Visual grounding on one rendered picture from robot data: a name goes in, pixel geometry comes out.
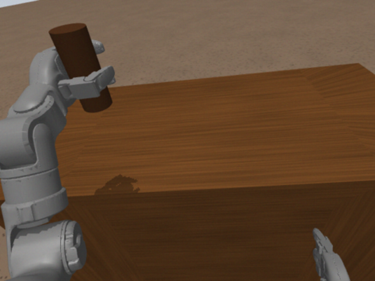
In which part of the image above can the right robot hand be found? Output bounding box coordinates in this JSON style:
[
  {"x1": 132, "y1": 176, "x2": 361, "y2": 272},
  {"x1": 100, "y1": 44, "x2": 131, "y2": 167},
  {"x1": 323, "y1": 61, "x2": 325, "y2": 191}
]
[{"x1": 313, "y1": 228, "x2": 350, "y2": 281}]

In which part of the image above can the left robot hand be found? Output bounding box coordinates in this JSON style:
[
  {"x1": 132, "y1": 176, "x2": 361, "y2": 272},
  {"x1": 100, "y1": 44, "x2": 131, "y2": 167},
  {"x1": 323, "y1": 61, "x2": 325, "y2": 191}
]
[{"x1": 29, "y1": 39, "x2": 115, "y2": 107}]

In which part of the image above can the left robot arm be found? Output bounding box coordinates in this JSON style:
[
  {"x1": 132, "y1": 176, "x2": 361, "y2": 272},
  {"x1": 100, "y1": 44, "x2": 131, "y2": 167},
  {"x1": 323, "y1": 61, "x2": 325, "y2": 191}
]
[{"x1": 0, "y1": 84, "x2": 87, "y2": 281}]

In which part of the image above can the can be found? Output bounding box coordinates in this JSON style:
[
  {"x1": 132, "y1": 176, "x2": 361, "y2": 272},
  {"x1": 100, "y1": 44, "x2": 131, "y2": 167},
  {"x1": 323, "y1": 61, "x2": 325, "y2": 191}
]
[{"x1": 49, "y1": 23, "x2": 113, "y2": 113}]

